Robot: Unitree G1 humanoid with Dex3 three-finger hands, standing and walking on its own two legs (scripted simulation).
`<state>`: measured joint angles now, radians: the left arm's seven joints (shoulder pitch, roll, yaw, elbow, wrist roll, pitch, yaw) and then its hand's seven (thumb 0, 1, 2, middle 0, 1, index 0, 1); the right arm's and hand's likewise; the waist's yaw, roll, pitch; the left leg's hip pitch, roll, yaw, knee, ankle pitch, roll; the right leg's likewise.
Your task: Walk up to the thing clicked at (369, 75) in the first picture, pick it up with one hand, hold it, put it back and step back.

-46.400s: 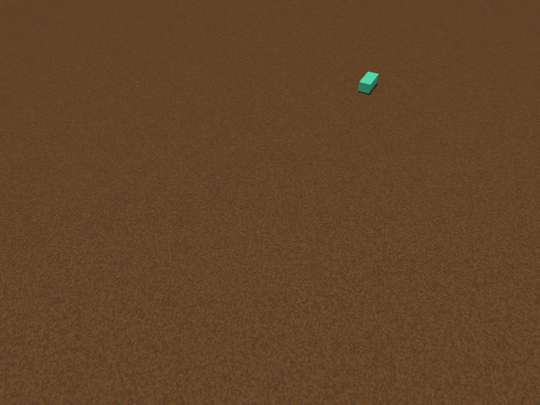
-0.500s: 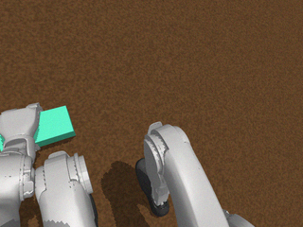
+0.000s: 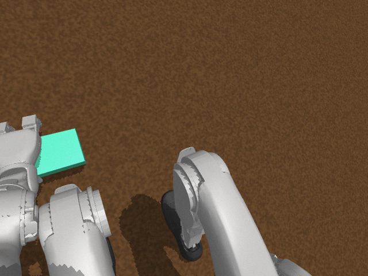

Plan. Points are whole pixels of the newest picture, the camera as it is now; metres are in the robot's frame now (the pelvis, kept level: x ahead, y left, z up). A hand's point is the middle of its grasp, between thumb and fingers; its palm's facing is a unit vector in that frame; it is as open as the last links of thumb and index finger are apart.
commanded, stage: open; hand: left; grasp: from above
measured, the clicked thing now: (41, 157) +0.40 +0.22 -0.27
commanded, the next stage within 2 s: withdraw in 0.34 s
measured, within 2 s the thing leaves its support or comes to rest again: neither
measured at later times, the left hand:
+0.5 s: hand (29, 158) +0.40 +0.24 -0.24, palm faces -0.43 -0.12 -0.89, open 13.9 cm
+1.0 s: hand out of the picture +0.41 +0.24 -0.07, palm faces -0.38 -0.05 -0.92, open 13.9 cm
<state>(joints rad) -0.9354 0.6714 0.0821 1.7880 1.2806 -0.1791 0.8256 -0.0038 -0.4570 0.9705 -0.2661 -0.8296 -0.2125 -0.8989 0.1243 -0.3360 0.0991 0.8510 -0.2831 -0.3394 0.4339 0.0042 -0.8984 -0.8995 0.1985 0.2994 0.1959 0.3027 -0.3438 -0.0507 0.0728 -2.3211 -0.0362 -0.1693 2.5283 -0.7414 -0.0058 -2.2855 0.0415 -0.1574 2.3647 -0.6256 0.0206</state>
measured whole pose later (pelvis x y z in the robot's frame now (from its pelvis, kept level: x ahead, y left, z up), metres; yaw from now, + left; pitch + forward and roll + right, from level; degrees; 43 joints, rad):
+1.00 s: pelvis +0.00 -0.01 +0.07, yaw +6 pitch +36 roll -3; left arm -0.83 0.38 -0.10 1.36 1.09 0.05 0.49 0.00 -0.53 1.02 -0.13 -1.02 -0.12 -1.05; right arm 0.10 -0.29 -0.04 0.83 -0.10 -0.12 0.30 0.01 -0.92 -0.91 0.20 0.30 0.20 0.30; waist -0.18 0.06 -0.21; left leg -2.15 -0.02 -0.05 2.24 -0.72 0.00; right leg -2.17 0.04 -0.05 2.17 -0.63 0.00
